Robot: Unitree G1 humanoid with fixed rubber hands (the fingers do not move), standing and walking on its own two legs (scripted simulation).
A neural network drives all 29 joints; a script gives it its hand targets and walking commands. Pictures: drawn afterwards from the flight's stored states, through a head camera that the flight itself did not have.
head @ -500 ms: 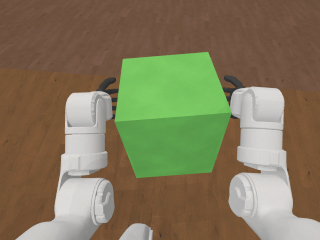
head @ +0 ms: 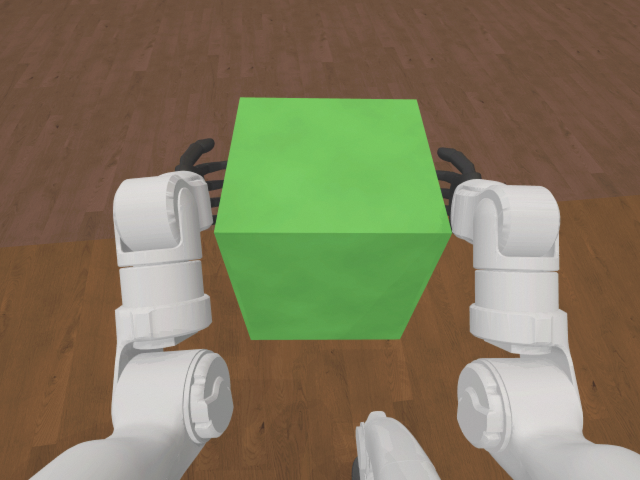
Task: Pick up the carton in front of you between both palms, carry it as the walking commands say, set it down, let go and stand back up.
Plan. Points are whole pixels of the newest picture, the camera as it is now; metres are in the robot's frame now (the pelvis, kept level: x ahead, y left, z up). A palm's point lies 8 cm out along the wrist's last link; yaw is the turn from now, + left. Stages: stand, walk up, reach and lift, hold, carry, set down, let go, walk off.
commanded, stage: carry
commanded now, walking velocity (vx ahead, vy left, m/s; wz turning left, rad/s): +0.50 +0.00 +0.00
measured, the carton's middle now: (327, 229) +0.40 -0.04 +0.08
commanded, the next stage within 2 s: none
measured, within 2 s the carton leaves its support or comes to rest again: neither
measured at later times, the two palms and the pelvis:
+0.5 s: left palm (166, 15) +0.71 +0.16 +0.22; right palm (366, 3) +0.73 -0.14 +0.22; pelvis +0.34 -0.01 +0.03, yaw +1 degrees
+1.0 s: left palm out of the picture +1.02 +0.14 +0.26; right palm out of the picture +1.05 -0.16 +0.26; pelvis +0.66 -0.03 +0.10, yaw +1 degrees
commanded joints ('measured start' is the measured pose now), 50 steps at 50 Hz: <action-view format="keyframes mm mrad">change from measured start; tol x64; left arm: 1 -665 -955 -564 -33 -340 -17 -155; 50 -887 -1149 -642 -50 -549 -37 -233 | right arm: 1 -911 1113 586 -180 507 -17 273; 50 -801 1072 442 20 336 -11 251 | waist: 1 48 130 -465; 50 192 -12 -519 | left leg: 1 270 233 -202 -160 357 153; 9 -642 -4 -180 1025 -33 -16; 24 109 -113 157 138 169 50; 26 612 293 -659 -33 -119 240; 43 115 183 -28 123 705 70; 50 -637 48 -184 936 26 -5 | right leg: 1 136 13 -78 -258 56 -3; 7 1143 -288 767 -744 35 -292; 24 645 -126 -88 -434 791 -61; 29 -77 38 91 437 -68 10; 50 944 -227 409 -625 293 -194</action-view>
